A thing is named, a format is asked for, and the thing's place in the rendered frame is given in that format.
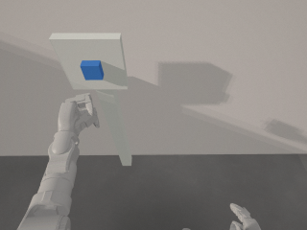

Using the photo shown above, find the left robot upper arm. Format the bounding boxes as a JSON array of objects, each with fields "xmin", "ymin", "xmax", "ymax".
[{"xmin": 19, "ymin": 215, "xmax": 71, "ymax": 230}]

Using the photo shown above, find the left robot forearm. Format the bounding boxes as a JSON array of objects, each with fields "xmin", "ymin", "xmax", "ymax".
[{"xmin": 17, "ymin": 130, "xmax": 80, "ymax": 230}]

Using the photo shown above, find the robot right hand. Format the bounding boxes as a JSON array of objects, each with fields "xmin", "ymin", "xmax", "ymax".
[{"xmin": 229, "ymin": 203, "xmax": 261, "ymax": 230}]

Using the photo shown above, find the button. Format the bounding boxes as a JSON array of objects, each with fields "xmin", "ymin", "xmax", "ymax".
[{"xmin": 80, "ymin": 60, "xmax": 104, "ymax": 81}]

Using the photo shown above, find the robot left hand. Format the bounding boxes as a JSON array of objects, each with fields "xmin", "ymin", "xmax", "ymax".
[{"xmin": 58, "ymin": 93, "xmax": 100, "ymax": 137}]

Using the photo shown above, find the panel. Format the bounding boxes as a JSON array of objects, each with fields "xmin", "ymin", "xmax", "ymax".
[{"xmin": 49, "ymin": 33, "xmax": 132, "ymax": 166}]

